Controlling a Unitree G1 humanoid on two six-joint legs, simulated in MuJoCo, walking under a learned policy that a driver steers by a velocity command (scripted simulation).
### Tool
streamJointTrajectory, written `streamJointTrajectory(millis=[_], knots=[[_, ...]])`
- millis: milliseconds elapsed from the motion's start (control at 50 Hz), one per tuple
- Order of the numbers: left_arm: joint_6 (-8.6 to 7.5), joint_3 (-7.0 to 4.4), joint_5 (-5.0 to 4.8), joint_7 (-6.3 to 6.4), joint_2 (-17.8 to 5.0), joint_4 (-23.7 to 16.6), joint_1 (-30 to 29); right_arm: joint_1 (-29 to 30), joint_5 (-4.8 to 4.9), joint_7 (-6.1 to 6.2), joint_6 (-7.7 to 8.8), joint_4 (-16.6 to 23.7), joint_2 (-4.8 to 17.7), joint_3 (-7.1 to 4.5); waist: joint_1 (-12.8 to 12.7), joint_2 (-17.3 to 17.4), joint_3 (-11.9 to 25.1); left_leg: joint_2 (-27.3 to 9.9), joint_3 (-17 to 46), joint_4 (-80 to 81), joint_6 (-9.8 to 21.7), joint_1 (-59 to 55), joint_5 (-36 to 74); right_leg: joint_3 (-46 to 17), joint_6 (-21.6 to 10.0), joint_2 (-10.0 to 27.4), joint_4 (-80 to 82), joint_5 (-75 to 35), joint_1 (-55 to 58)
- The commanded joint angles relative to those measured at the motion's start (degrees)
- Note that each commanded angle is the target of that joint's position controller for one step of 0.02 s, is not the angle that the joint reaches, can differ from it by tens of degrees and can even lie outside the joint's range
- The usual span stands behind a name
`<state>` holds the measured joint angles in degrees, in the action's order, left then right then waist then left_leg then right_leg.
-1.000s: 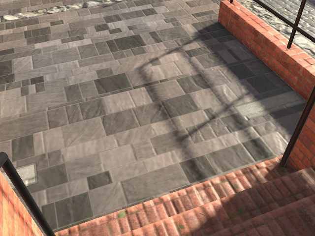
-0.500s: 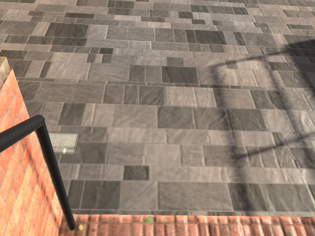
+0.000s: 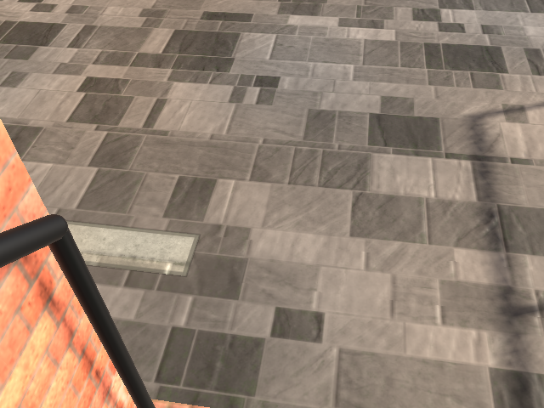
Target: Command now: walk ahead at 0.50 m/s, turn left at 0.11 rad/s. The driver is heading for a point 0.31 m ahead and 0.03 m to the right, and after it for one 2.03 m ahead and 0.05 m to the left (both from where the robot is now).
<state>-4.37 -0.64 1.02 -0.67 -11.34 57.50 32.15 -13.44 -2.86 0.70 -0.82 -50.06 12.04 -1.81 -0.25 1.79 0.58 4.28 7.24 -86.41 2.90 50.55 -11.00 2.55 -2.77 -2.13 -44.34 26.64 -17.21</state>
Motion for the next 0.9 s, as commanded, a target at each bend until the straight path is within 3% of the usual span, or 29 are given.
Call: streamJointTrajectory(millis=[20,40,60,80,120,140,220,240,280,300,320,340,360,380,400,420,440,460,500,520,540,580,640,700,720,740,760,820,900], knots=[[-1.51,-1.78,-0.77,0.73,-10.9,-3.4,-3.9,-8.1,-0.70,-0.74,-0.01,-3.0,2.3,-1.22,6.7,-11.4,-2.9,-2.2,-4.6,10.6,-1.8,-15.1,20.2,-15.8,-8.7,13.7,15.9,-34.6,-16.5],[-1.86,-1.28,-1.72,1.18,-7.7,-2.5,-2.2,-2.0,-0.29,-1.38,1.14,-1.2,5.2,-2.29,4.6,-7.5,-4.6,-3.7,0.1,23.1,-0.5,-8.4,32.5,-14.1,-6.8,10.1,10.5,-22.3,-9.8],[-1.34,-0.42,-2.22,1.76,-5.3,-1.2,1.1,3.0,-0.41,-1.56,2.18,-0.6,4.3,-2.10,2.1,-7.6,-4.5,-4.4,-1.7,26.3,0.9,-4.3,35.9,-17.0,-7.5,10.4,7.7,-16.4,-4.0],[-1.19,-0.09,-2.47,2.47,-4.7,-1.8,0.8,9.3,-0.58,-1.61,2.85,1.2,3.2,-1.34,0.9,-3.9,-4.8,-4.3,-2.3,35.7,0.6,-5.7,43.0,-16.1,-7.3,9.1,6.8,-8.6,-4.1],[-0.66,-0.93,-0.53,2.42,-7.2,-2.6,-0.2,12.5,0.55,-2.38,3.04,1.5,0.7,-0.47,-1.2,-3.6,-6.4,-3.9,-6.9,43.3,0.4,-14.6,45.1,-16.1,-8.3,8.7,6.6,-3.9,-8.7],[-0.21,-0.94,-0.44,2.16,-6.9,-2.6,-0.4,14.8,0.94,-2.63,2.97,2.7,0.4,-0.32,-3.0,-4.6,-8.0,-3.4,-8.5,47.8,0.3,-18.0,42.3,-14.9,-8.1,8.0,6.4,-5.2,-9.5],[0.91,-0.32,1.75,3.06,-2.1,1.3,6.1,13.6,2.64,-2.26,4.37,3.5,1.3,-0.75,-9.3,-6.8,-12.4,-6.8,-7.3,69.1,-0.1,-21.9,39.0,-12.1,-8.5,6.7,-5.2,-22.7,2.6],[1.19,-0.23,1.48,3.48,-3.0,2.0,4.5,6.6,1.96,-1.73,4.18,0.8,2.1,-1.05,-6.4,-10.0,-8.4,-7.9,-5.3,62.4,0.4,-31.1,42.1,-12.8,-8.2,8.1,-12.1,-26.1,-0.4],[2.09,-0.89,1.08,3.72,-5.4,1.3,1.3,-11.2,1.90,-1.04,3.92,-6.3,5.0,-1.82,1.6,-5.8,-3.0,-9.6,-6.5,75.3,1.6,-45.1,44.1,-10.6,-7.6,6.1,-29.8,-32.6,0.6],[1.74,-1.29,-0.06,3.40,-4.6,2.3,5.3,-14.2,0.97,-1.40,3.44,-7.0,7.8,-2.86,2.2,1.8,-2.5,-10.4,-8.4,79.7,-0.4,-53.6,43.6,-6.7,-6.3,0.3,-41.6,-15.3,-5.0],[1.50,-1.40,-3.61,3.76,-0.6,2.7,14.5,-20.5,0.23,-1.66,3.71,-8.9,11.2,-3.31,-0.3,15.5,9.1,-23.8,0.5,48.6,7.5,-83.5,91.6,-3.6,-2.1,-4.6,-65.0,31.8,-28.3],[1.59,-1.30,-3.92,4.78,-4.3,0.1,9.8,-22.6,2.06,-2.50,3.56,-9.0,10.3,-3.20,3.8,9.5,16.2,-28.5,5.9,43.5,11.9,-89.7,91.9,-4.1,-1.2,-2.9,-73.6,34.0,-40.4],[1.77,-1.40,-2.85,4.51,-6.2,-1.5,3.1,-20.1,3.93,-2.44,3.20,-6.8,6.9,-1.82,5.1,4.0,13.0,-26.8,5.1,49.9,12.7,-80.6,72.2,-5.2,-0.8,-0.5,-64.7,26.9,-42.7],[2.33,-1.49,-1.47,3.94,-5.3,-3.5,-4.6,-16.1,3.24,-1.23,3.09,-6.0,4.9,-0.61,5.5,4.7,8.4,-24.8,4.4,54.5,13.8,-70.5,62.3,-5.7,-0.4,0.8,-61.6,22.1,-41.9],[3.74,-1.13,0.19,2.85,-3.9,-2.9,-3.5,-14.3,2.08,0.34,2.94,-6.5,6.0,-0.56,2.1,5.5,7.7,-26.6,8.2,54.8,17.8,-61.2,49.4,-8.0,0.7,3.0,-57.8,16.5,-38.3],[4.82,-1.14,1.38,2.84,-3.7,-2.9,-4.0,-11.3,0.77,1.09,2.94,-5.7,5.4,-0.01,0.8,3.9,5.4,-24.2,7.9,57.1,17.3,-48.5,32.2,-10.2,1.9,2.9,-49.3,2.1,-34.2],[5.43,-1.46,1.28,2.86,-3.9,-2.1,-5.5,-10.9,0.73,1.18,3.27,-5.5,2.9,1.40,0.2,3.6,1.1,-21.4,5.6,56.9,16.1,-38.4,38.8,-8.3,2.1,1.6,-46.7,-1.8,-28.8],[5.71,-1.38,0.43,2.35,-1.9,-2.5,-7.0,-8.1,1.53,1.81,3.52,-5.0,1.5,2.44,-2.5,-0.7,-2.8,-19.6,1.4,58.5,14.0,-27.2,39.4,-8.9,3.4,1.0,-32.5,-13.0,-22.2],[6.94,-0.48,1.98,1.55,1.1,-0.1,-4.6,-8.1,2.41,2.23,3.90,-5.7,2.2,2.83,-4.1,3.9,1.3,-15.5,-3.3,58.5,8.8,-23.0,43.1,-2.9,3.2,2.2,-17.0,-21.0,-6.6],[6.98,-0.26,1.77,1.47,2.0,3.0,-0.2,-5.3,2.89,1.38,3.93,-4.7,4.6,2.38,-5.9,6.1,5.4,-16.0,-2.4,56.3,8.8,-18.7,48.2,-1.9,1.8,1.5,-25.6,-30.0,2.2],[7.06,-0.17,1.20,1.36,1.4,3.4,-0.2,-4.0,3.76,0.87,3.97,-4.3,4.7,2.50,-6.5,6.8,4.9,-15.9,-2.3,55.9,8.0,-17.4,44.9,-1.9,1.4,1.6,-25.3,-28.1,3.0],[7.05,0.05,1.25,1.37,0.1,2.3,-6.3,-4.7,4.41,0.54,3.60,-4.9,4.9,2.50,-4.6,5.9,0.4,-15.4,-1.3,56.1,7.5,-17.2,39.9,-1.9,0.4,2.4,-21.0,-23.2,2.6],[6.21,0.62,1.05,1.84,-0.9,2.6,-8.4,-6.1,3.51,1.32,2.61,-6.3,4.9,2.87,-3.0,5.1,-4.2,-16.5,1.1,53.7,8.9,-20.4,36.9,-2.2,0.1,2.8,-9.3,-13.6,4.0],[4.95,0.62,-0.76,2.46,-2.9,4.3,-7.1,-16.8,3.06,1.93,1.89,-9.6,5.4,1.83,0.7,-7.6,-5.6,-7.8,-6.2,49.0,2.7,-21.3,17.2,-7.0,-2.3,7.7,6.9,-43.7,10.2],[4.42,1.11,-0.78,2.39,-1.0,3.6,-8.3,-15.4,3.23,2.00,1.30,-10.3,5.0,1.71,0.6,-4.4,-4.3,-6.9,-6.2,48.7,2.1,-25.6,13.6,-8.2,-2.7,8.7,10.3,-46.6,8.0],[4.00,0.93,-0.26,2.30,-3.2,3.6,-8.2,-17.0,3.47,1.60,1.14,-10.0,4.5,1.46,2.3,-7.4,-2.4,-6.4,-6.3,49.7,2.0,-29.9,8.1,-10.6,-4.2,11.3,11.9,-47.0,5.8],[3.66,1.17,-0.30,2.10,-2.6,3.7,-9.4,-15.8,3.60,1.32,0.76,-10.4,4.2,1.38,2.5,-8.5,-2.0,-6.3,-6.3,51.8,1.4,-34.6,5.2,-11.9,-3.9,11.8,14.7,-41.2,2.5],[4.23,1.46,-1.20,2.19,-0.7,4.3,-10.7,-11.3,2.34,0.70,-0.29,-10.7,2.2,1.81,2.2,-5.3,-3.3,-8.1,-4.4,57.7,1.2,-40.1,7.8,-8.3,-0.8,8.7,18.2,-26.2,1.3],[4.69,1.96,-0.94,1.72,0.9,5.1,-8.6,-8.3,3.16,0.52,0.07,-11.2,1.8,2.21,1.1,-2.3,-2.4,-9.3,-3.6,62.4,1.2,-39.1,6.2,-6.3,-0.7,7.3,19.2,-20.3,5.8]])
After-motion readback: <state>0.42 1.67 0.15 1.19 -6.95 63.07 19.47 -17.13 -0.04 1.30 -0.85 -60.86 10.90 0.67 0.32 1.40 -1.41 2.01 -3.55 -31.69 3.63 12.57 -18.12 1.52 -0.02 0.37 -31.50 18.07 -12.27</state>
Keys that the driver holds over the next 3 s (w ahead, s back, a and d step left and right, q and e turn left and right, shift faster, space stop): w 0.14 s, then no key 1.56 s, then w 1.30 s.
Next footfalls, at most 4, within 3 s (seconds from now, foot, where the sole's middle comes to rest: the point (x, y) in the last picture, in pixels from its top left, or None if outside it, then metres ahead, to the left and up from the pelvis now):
0.28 left None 0.29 0.10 -0.93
0.64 right None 0.29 -0.10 -0.93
2.04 left None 0.33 0.09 -0.93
2.40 right None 0.53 0.02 -1.11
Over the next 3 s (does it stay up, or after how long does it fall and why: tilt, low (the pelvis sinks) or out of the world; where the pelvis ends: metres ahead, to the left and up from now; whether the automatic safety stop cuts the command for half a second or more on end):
stays up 0.87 0.16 -0.52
